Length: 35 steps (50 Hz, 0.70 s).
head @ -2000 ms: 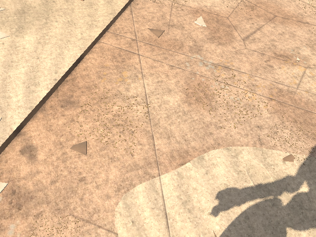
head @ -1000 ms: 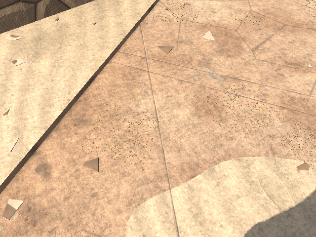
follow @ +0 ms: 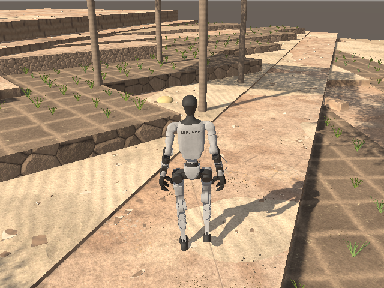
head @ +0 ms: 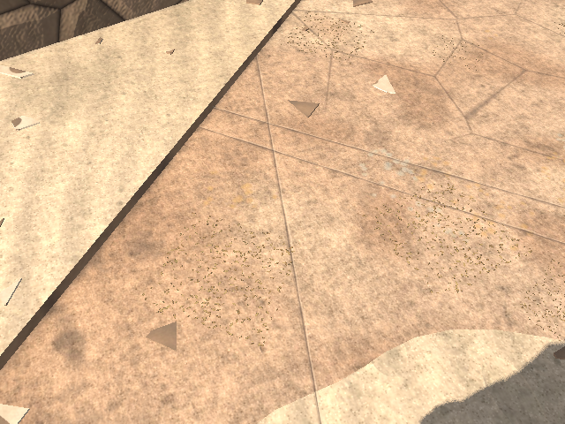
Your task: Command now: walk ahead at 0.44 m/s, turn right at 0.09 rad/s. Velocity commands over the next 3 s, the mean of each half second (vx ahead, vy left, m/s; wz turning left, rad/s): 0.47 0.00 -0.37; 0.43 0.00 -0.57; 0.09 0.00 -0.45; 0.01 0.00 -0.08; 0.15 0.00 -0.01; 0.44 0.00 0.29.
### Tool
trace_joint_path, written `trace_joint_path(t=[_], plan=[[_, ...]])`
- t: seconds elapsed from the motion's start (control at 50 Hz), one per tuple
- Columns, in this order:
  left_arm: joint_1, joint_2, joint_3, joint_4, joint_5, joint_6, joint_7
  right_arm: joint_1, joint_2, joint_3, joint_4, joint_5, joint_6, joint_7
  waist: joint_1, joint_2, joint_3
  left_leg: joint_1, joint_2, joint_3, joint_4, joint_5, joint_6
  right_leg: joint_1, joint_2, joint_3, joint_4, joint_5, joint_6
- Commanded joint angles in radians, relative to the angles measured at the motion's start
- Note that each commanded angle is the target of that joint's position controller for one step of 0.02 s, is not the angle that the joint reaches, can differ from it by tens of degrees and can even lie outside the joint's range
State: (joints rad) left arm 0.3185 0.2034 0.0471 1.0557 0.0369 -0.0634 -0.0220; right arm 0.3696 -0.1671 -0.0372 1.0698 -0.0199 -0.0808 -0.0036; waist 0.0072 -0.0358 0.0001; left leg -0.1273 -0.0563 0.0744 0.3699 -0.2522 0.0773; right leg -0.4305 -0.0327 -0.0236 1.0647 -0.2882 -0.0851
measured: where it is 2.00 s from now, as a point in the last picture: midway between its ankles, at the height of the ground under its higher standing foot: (331, 387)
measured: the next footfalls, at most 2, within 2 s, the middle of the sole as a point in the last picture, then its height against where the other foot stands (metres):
right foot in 0.34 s outside the picture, level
left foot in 0.88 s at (298, 353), level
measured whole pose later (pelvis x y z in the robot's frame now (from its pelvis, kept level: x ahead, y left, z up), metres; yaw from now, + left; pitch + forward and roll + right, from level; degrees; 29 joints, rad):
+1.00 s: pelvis +0.55 -0.06 -0.01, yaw -32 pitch +1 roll +0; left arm 0.33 0.29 0.09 0.86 0.01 -0.02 0.01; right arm 0.09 -0.23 -0.02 0.74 -0.03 -0.07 -0.01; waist 0.07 -0.03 0.08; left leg -0.38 0.01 0.07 0.50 -0.15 0.03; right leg -0.38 0.09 0.06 1.20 -0.46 -0.04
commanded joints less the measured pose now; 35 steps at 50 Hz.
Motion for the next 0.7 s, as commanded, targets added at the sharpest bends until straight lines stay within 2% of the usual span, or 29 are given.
trace_joint_path(t=[0.02,0.08,0.14,0.18,0.22,0.26,0.28,0.3,0.32,0.34,0.36,0.38,0.4,0.42,0.44,0.46,0.48,0.52,0.58,0.64,0.7], plan=[[-0.002,0.034,0.01,-0.042,-0.003,0.008,-0.011,0.101,-0.088,-0.006,-0.001,0.002,-0.026,-0.009,0.009,0.093,0.099,0.115,0.264,-0.237,-0.239,0.198,0.083,-0.257,-0.04,0.01,0.027,0.082,0.017],[-0.119,0.018,0.007,-0.086,-0.011,0.021,-0.012,0.158,-0.081,0.001,0.017,-0.003,-0.031,-0.014,-0.007,0.099,0.118,0.122,0.248,-0.124,-0.234,0.398,0.064,-0.314,-0.015,0.0,-0.023,0.137,0.022],[-0.248,-0.001,-0.006,-0.141,-0.016,0.018,-0.014,0.147,-0.066,0.012,0.01,-0.004,-0.035,-0.02,-0.017,0.108,0.148,0.085,0.223,-0.031,-0.242,0.508,0.044,-0.274,0.009,-0.043,-0.212,0.223,0.018],[-0.319,-0.012,-0.015,-0.172,-0.017,0.019,-0.017,0.159,-0.074,0.013,0.015,-0.001,-0.038,-0.026,-0.029,0.114,0.156,0.084,0.23,0.01,-0.248,0.578,0.036,-0.204,0.025,-0.095,-0.344,0.257,0.005],[-0.334,0.002,-0.014,-0.189,-0.017,0.019,-0.015,0.173,-0.094,0.01,0.023,-0.001,-0.042,-0.034,-0.023,0.116,0.142,0.137,0.251,0.042,-0.201,0.758,0.028,-0.136,0.049,-0.129,-0.421,0.251,-0.025],[-0.259,0.035,-0.001,-0.176,-0.015,0.015,-0.008,0.16,-0.126,0.002,0.021,0.001,-0.043,-0.046,0.018,0.132,0.081,0.208,0.267,0.076,-0.057,1.051,0.012,-0.038,0.102,-0.162,-0.44,0.197,-0.067],[-0.172,0.056,0.01,-0.153,-0.014,0.012,-0.004,0.146,-0.142,-0.004,0.016,-0.002,-0.037,-0.052,0.058,0.142,0.03,0.225,0.275,0.088,0.073,1.147,0.009,0.041,0.129,-0.167,-0.441,0.156,-0.09],[-0.053,0.079,0.025,-0.115,-0.014,0.008,0.0,0.133,-0.16,-0.011,0.008,-0.004,-0.029,-0.053,0.103,0.155,-0.035,0.223,0.286,0.087,0.236,1.147,0.011,0.151,0.144,-0.153,-0.467,0.135,-0.117],[0.063,0.105,0.042,-0.08,-0.004,0.003,0.005,0.112,-0.173,-0.016,-0.003,0.0,-0.025,-0.047,0.165,0.145,-0.085,0.142,0.271,0.104,0.449,0.999,0.01,0.31,0.136,-0.115,-0.553,0.146,-0.15],[0.157,0.182,0.069,-0.074,0.008,0.007,0.013,0.094,-0.148,-0.013,-0.041,0.001,-0.025,-0.034,0.2,0.047,-0.161,-0.057,0.211,0.12,0.789,0.58,0.002,0.496,-0.056,0.146,-0.586,0.017,-0.22],[0.111,0.249,0.085,-0.094,-0.001,0.022,0.011,0.141,-0.069,-0.007,-0.1,0.02,-0.029,-0.012,0.103,-0.195,-0.246,-0.47,-0.027,0.016,1.159,-0.273,-0.044,0.742,-0.321,0.752,-0.717,0.045,-0.414],[0.061,0.226,0.081,-0.099,-0.024,0.03,0.009,0.021,-0.132,-0.015,-0.135,0.002,-0.039,-0.004,0.106,-0.011,-0.176,-0.608,0.041,-0.134,1.167,-0.182,-0.016,0.692,-0.287,0.736,-0.801,-0.064,-0.384],[-0.005,0.183,0.069,-0.11,-0.026,0.029,0.013,-0.055,-0.144,-0.017,-0.169,0.007,-0.051,0.003,0.079,0.032,-0.06,-0.627,0.09,-0.137,1.088,-0.085,-0.012,0.558,-0.274,0.615,-0.834,-0.041,-0.338],[-0.042,0.133,0.057,-0.113,-0.022,0.024,0.014,-0.059,-0.14,-0.02,-0.169,0.007,-0.056,0.001,0.029,0.117,0.013,-0.569,0.126,-0.129,0.989,-0.039,-0.016,0.42,-0.237,0.524,-0.858,0.087,-0.291],[-0.057,0.111,0.048,-0.116,-0.024,0.014,0.019,-0.065,-0.131,-0.022,-0.176,-0.007,-0.042,-0.002,-0.005,0.133,0.038,-0.505,0.146,-0.133,0.925,-0.038,-0.033,0.324,-0.189,0.444,-0.858,0.209,-0.261],[-0.062,0.101,0.042,-0.117,-0.027,0.004,0.024,-0.043,-0.111,-0.017,-0.175,-0.022,-0.019,-0.001,-0.031,0.115,0.037,-0.445,0.155,-0.132,0.876,-0.043,-0.051,0.26,-0.151,0.382,-0.861,0.289,-0.243],[-0.044,0.106,0.04,-0.114,-0.03,-0.007,0.026,-0.038,-0.1,-0.017,-0.181,-0.028,-0.001,0.001,-0.041,0.096,0.033,-0.424,0.158,-0.125,0.834,-0.051,-0.066,0.236,-0.128,0.347,-0.86,0.349,-0.237],[-0.004,0.142,0.046,-0.109,-0.035,-0.019,0.027,-0.076,-0.097,-0.016,-0.206,-0.033,0.024,0.005,-0.042,0.063,0.039,-0.442,0.16,-0.097,0.749,-0.02,-0.093,0.213,-0.093,0.298,-0.864,0.418,-0.226],[0.064,0.155,0.047,-0.11,-0.04,-0.015,0.026,-0.234,-0.114,-0.018,-0.274,-0.029,0.035,0.012,0.005,0.016,0.063,-0.523,0.16,-0.07,0.598,0.114,-0.122,0.241,-0.061,0.289,-0.872,0.452,-0.176],[0.136,0.154,0.047,-0.113,-0.037,-0.006,0.026,-0.351,-0.119,-0.015,-0.324,-0.024,0.038,0.02,0.055,-0.013,0.049,-0.57,0.136,-0.066,0.477,0.216,-0.125,0.331,-0.048,0.301,-0.839,0.516,-0.126],[0.186,0.161,0.048,-0.12,-0.031,-0.001,0.033,-0.449,-0.121,-0.006,-0.368,-0.019,0.035,0.026,0.09,-0.028,0.046,-0.598,0.108,-0.068,0.383,0.237,-0.12,0.421,-0.053,0.33,-0.806,0.564,-0.123]])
